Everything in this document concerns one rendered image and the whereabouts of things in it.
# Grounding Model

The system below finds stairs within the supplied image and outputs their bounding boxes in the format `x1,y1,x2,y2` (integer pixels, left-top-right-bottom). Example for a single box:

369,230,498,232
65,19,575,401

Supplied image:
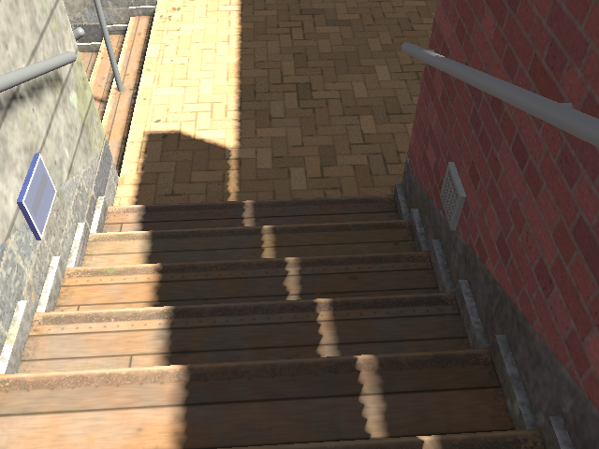
0,195,546,449
80,16,154,177

